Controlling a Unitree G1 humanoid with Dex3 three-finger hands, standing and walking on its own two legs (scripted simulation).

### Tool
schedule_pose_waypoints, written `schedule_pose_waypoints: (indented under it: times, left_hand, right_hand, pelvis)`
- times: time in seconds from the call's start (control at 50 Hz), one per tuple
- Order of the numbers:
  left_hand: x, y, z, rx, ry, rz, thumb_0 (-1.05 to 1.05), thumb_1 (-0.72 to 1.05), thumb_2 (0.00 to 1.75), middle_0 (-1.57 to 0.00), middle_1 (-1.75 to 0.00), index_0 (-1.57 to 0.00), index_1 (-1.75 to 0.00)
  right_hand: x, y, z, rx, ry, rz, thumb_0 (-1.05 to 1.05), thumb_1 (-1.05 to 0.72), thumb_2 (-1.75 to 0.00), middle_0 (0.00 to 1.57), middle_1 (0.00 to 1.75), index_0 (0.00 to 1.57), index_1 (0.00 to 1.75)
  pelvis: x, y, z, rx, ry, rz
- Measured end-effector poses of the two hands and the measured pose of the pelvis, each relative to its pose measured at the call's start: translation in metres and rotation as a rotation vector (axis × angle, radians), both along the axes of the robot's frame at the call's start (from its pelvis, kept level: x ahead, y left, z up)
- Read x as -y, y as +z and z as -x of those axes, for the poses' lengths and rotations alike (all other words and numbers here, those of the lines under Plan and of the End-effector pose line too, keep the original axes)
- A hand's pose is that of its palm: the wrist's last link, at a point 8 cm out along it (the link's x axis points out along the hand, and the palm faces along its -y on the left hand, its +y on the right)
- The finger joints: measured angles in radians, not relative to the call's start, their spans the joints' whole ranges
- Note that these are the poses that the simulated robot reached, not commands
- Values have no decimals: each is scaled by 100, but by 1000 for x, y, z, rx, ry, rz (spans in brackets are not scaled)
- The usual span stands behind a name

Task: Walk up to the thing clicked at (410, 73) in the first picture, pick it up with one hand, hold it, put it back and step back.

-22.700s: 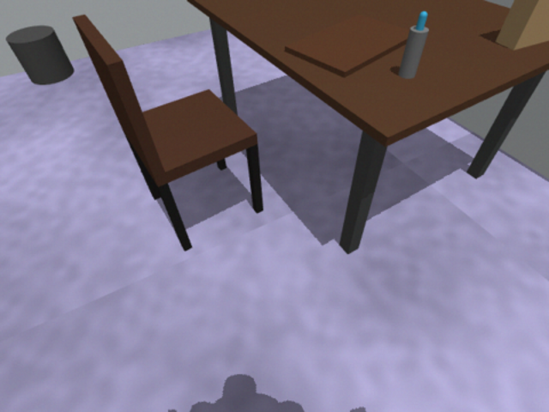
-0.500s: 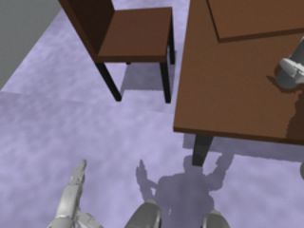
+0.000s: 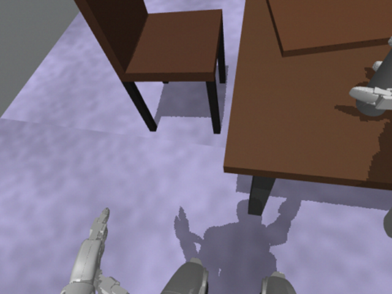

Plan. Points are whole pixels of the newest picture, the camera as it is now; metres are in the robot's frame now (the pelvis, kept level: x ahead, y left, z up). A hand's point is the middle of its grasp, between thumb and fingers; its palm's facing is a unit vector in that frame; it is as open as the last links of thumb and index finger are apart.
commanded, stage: withdraw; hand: right
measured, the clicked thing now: out of the picture +0.52 -0.23 +0.12
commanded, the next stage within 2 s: rise in 0.32 s
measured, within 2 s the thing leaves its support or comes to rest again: neither
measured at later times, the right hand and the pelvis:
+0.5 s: hand out of the picture +0.50 -0.30 +0.21, palm faces +0.28 +0.96 -0.09, open 17.1 cm; pelvis +0.01 +0.00 +0.03, yaw -1 degrees
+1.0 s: hand out of the picture +0.39 -0.38 +0.18, palm faces +0.49 +0.79 -0.38, open 17.5 cm; pelvis +0.03 -0.01 +0.06, yaw -1 degrees
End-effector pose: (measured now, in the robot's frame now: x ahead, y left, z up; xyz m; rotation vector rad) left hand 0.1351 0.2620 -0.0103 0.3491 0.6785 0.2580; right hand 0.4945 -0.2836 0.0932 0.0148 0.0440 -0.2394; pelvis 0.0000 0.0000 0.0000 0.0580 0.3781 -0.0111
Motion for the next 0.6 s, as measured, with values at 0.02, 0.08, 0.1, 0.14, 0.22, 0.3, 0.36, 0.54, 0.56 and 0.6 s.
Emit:
schedule_pose_waypoints:
  times: [0.02, 0.08, 0.1, 0.14, 0.22, 0.3, 0.36, 0.54, 0.56, 0.6]
  left_hand:
    - [0, 0, -1, 0, 0, 0, -1, -55, 6, -7, -5, -4, -7]
    - [-3, 4, -2, 8, 5, -7, -1, -54, 5, -7, -6, -5, -6]
    - [-4, 6, -3, 10, 8, -10, -1, -54, 5, -7, -6, -5, -6]
    - [-6, 8, -3, 11, 14, -12, -1, -53, 4, -7, -6, -6, -6]
    - [-7, 9, -2, -2, 23, -1, -1, -52, 3, -6, -6, -6, -5]
    - [-3, 5, -3, -27, 26, 36, -1, -52, 3, -6, -6, -6, -5]
    - [4, 0, -5, -42, 15, 75, -1, -52, 3, -6, -5, -6, -5]
    - [15, 3, -19, -18, -20, 142, -1, -52, 3, -6, -5, -6, -5]
    - [15, 4, -19, -20, -21, 149, -1, -52, 3, -6, -6, -6, -5]
    - [15, 6, -17, -29, -24, 157, -1, -52, 3, -6, -6, -6, -5]
  right_hand:
    - [0, 0, 0, -1, 0, 1, -1, 26, -33, 66, 50, 65, 50]
    - [1, 3, 0, 7, -3, 7, -1, 29, -27, 55, 41, 54, 41]
    - [2, 5, 1, 9, -4, 6, -1, 30, -26, 51, 38, 50, 38]
    - [4, 10, 2, 16, -9, 5, -1, 32, -23, 44, 32, 43, 33]
    - [14, 30, 4, 41, -26, 14, -1, 36, -16, 31, 22, 30, 23]
    - [29, 61, 8, 63, -47, 32, -1, 40, -11, 22, 15, 21, 16]
    - [40, 85, 13, 67, -49, 39, -1, 43, -8, 17, 11, 16, 12]
    - [65, 126, 32, -46, -66, 147, -1, 50, -4, 9, 6, 9, 7]
    - [68, 126, 35, -71, -80, 165, -1, 50, -4, 9, 6, 9, 7]
    - [77, 122, 42, -115, -114, 194, -1, 52, -4, 8, 6, 8, 6]
  pelvis:
    - [0, 0, 0, 0, 0, 0]
    - [1, 1, -2, 4, 1, 1]
    - [1, 2, -2, 6, 2, 1]
    - [1, 4, -3, 12, 4, 2]
    - [1, 10, -7, 30, 5, 5]
    - [1, 18, -10, 52, 4, 9]
    - [1, 23, -12, 70, -1, 12]
    - [2, 37, -14, 121, -3, 24]
    - [2, 39, -14, 126, -2, 26]
    - [3, 42, -14, 134, 0, 30]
